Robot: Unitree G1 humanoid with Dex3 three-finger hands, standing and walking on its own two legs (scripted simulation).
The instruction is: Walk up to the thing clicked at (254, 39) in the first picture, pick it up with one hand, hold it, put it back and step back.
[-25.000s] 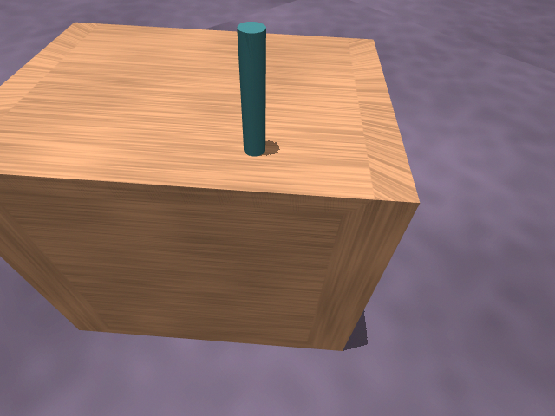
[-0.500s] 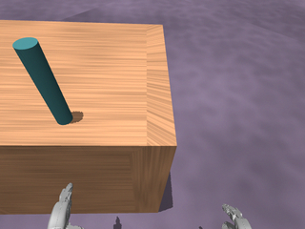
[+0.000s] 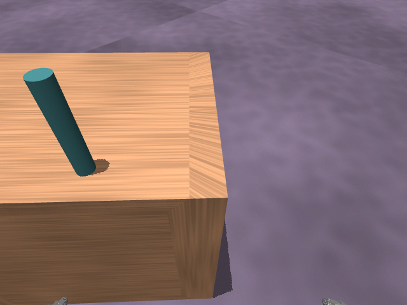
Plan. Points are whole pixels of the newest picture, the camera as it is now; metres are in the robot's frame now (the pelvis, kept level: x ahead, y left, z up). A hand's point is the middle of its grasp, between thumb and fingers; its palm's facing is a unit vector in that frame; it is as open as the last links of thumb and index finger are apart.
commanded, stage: home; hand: left
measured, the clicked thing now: (66, 130) +0.41 +0.27 +0.15
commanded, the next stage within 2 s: stand in 1.50 s
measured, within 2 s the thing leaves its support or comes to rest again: neither
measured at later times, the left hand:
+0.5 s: hand out of the picture +0.03 +0.26 -0.15, palm faces -0.06 -0.93 -0.35, open 17.5 cm
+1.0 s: hand out of the picture +0.07 +0.27 -0.15, palm faces -0.04 -0.93 -0.35, open 17.5 cm
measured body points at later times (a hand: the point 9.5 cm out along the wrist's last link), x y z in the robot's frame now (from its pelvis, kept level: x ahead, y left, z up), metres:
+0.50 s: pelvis -0.01 +0.01 +0.01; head -0.01 +0.01 +0.46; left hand +0.04 +0.31 -0.12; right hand +0.05 -0.29 -0.13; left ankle +0.02 +0.12 -0.74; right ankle -0.04 -0.11 -0.74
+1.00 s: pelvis +0.00 +0.01 +0.01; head +0.00 +0.01 +0.46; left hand +0.07 +0.31 -0.12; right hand +0.08 -0.29 -0.12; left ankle +0.02 +0.12 -0.74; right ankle -0.04 -0.11 -0.74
